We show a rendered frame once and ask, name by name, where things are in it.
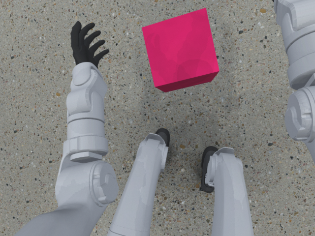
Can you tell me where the left robot hand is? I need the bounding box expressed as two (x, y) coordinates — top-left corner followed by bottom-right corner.
(70, 21), (109, 69)

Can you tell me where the carton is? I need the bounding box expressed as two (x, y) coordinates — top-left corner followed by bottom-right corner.
(142, 8), (219, 92)

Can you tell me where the left robot forearm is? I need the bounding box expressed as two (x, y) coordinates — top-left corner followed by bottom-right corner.
(55, 62), (108, 187)

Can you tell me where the robot right shin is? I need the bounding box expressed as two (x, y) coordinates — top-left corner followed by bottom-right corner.
(205, 147), (243, 187)

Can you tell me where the right robot upper arm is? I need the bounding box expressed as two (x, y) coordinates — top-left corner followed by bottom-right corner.
(284, 86), (315, 163)

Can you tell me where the left robot upper arm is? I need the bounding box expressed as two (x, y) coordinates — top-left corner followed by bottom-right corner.
(14, 160), (119, 236)

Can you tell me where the right robot forearm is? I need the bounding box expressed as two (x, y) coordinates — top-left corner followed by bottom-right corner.
(274, 0), (315, 90)

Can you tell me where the right robot foot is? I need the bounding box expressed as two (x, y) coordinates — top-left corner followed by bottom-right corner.
(201, 146), (218, 193)

